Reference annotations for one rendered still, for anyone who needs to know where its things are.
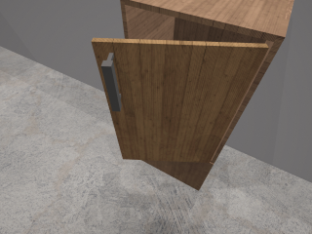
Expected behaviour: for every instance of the cupboard door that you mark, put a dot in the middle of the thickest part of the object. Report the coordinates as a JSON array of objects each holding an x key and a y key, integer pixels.
[{"x": 178, "y": 97}]

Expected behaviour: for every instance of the handle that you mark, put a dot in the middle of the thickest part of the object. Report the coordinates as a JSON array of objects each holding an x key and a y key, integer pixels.
[{"x": 110, "y": 79}]

